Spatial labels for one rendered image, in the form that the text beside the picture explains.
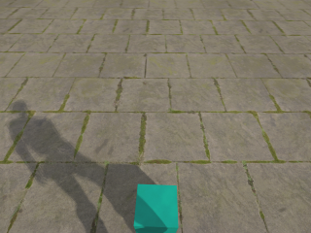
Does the carton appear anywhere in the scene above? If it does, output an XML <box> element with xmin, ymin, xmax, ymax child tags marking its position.
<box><xmin>133</xmin><ymin>183</ymin><xmax>179</xmax><ymax>233</ymax></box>

